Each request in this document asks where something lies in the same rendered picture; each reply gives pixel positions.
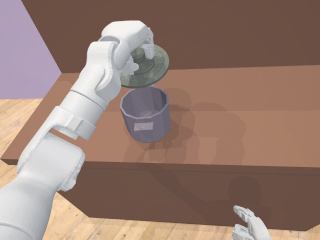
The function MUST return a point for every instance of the lid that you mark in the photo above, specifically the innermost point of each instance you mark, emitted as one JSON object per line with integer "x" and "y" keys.
{"x": 150, "y": 71}

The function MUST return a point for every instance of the left robot hand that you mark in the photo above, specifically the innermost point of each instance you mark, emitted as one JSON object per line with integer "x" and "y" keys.
{"x": 135, "y": 33}

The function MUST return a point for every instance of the robot left forearm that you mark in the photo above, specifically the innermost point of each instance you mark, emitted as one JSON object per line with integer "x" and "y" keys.
{"x": 98, "y": 84}

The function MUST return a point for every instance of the right robot hand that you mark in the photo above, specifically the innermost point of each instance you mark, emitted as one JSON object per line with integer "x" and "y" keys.
{"x": 256, "y": 228}

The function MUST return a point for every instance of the pot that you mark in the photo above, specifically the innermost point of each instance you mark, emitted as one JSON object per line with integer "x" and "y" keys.
{"x": 146, "y": 113}

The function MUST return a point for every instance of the table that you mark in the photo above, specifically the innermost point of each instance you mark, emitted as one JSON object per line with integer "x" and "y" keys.
{"x": 243, "y": 87}

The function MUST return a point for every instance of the knob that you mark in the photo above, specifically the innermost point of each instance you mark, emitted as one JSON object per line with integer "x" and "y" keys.
{"x": 138, "y": 55}

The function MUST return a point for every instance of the robot left upper arm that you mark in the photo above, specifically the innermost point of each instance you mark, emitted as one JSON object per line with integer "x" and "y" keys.
{"x": 26, "y": 202}

